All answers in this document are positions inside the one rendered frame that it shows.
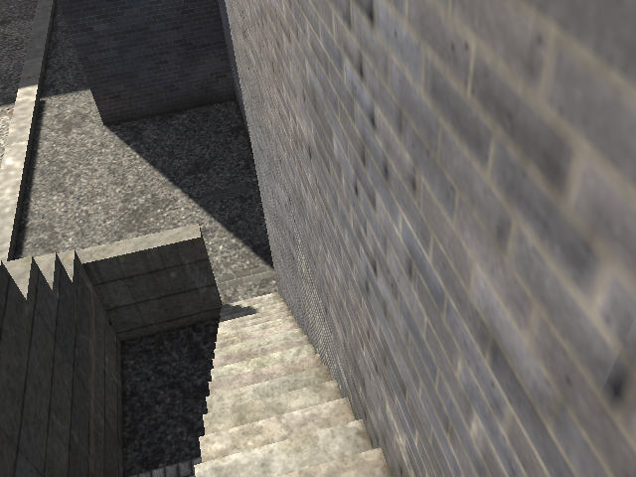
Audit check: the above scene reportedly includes stairs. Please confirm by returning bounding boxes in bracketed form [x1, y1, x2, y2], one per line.
[194, 292, 392, 477]

